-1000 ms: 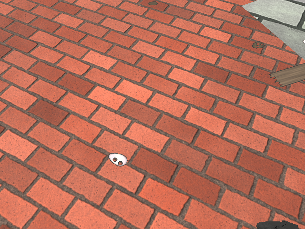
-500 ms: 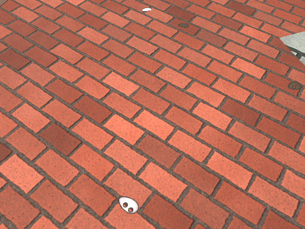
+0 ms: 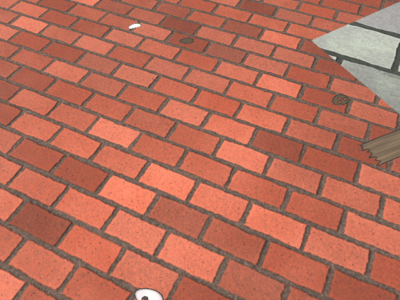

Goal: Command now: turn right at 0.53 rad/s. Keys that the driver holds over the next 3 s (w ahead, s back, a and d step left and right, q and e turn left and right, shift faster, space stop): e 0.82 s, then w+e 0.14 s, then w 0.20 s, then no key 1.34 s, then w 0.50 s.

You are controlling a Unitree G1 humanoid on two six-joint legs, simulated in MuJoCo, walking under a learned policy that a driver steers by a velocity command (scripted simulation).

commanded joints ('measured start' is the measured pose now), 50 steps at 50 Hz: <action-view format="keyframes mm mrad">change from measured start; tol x32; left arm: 1 -46 152 41 -66 -7 0 -1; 50 -41 173 29 -112 0 -32 -2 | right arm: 1 123 -79 -19 -36 8 -30 -13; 50 105 -96 -31 -105 -7 -54 12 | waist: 1 -63 -133 -100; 4 -33 251 -45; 24 -43 188 -101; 27 -12 -294 -75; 50 -118 -64 -23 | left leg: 1 151 -42 32 -218 54 37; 4 214 405 -459 -582 -47 202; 10 236 246 -55 -390 620 201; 22 284 333 51 -290 701 206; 29 -264 86 50 408 -162 -17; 50 303 -4 40 -334 122 47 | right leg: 1 28 -220 334 -147 -203 -84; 9 -195 -43 -97 743 -336 88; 23 47 -94 -248 214 -357 52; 28 349 -517 330 -102 396 -255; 50 -73 -159 356 -67 -496 -116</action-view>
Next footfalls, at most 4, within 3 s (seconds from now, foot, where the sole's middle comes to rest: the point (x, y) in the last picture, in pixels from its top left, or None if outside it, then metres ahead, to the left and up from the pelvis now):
0.06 left None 0.05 0.11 -0.77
0.52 right None -0.02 -0.09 -0.77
1.02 left None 0.10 0.06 -0.77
1.44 right None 0.15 -0.24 -0.77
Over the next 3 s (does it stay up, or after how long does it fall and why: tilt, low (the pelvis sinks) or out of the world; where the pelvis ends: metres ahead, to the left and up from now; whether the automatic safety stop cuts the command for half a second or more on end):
stays up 0.24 -0.25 0.01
